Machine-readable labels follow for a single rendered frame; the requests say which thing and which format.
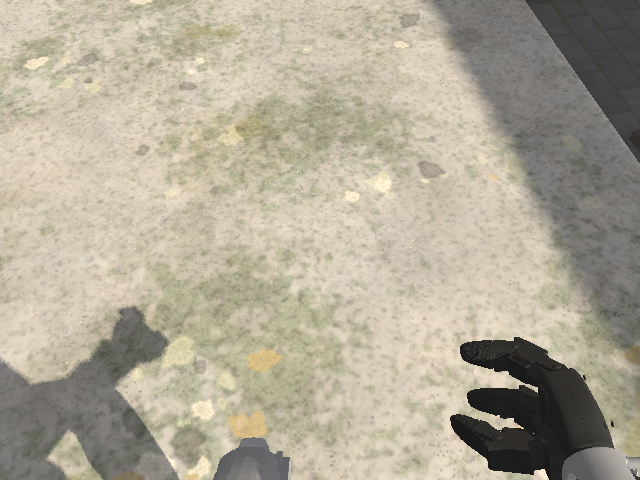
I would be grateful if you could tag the right robot hand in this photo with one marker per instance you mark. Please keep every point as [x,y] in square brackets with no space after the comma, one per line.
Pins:
[564,416]

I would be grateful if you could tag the left robot shin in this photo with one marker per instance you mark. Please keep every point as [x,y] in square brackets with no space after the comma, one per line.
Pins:
[251,442]

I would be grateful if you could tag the robot right forearm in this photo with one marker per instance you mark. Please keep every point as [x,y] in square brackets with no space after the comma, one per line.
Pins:
[598,463]

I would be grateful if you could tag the left robot thigh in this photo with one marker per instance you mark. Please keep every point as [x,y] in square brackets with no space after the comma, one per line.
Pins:
[254,463]

